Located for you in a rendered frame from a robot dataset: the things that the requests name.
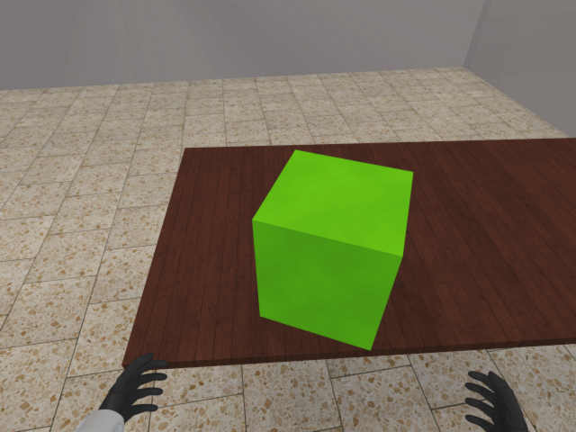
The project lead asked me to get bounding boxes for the robot left hand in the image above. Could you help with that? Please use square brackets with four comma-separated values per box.
[98, 352, 168, 424]

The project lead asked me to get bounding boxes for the carton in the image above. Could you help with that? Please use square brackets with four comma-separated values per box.
[252, 150, 413, 351]

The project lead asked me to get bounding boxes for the left robot forearm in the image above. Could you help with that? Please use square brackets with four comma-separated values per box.
[72, 409, 124, 432]

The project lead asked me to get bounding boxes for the robot right hand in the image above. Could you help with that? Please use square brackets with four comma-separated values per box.
[465, 371, 529, 432]

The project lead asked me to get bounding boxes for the table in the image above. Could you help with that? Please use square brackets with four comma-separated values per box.
[121, 138, 576, 370]

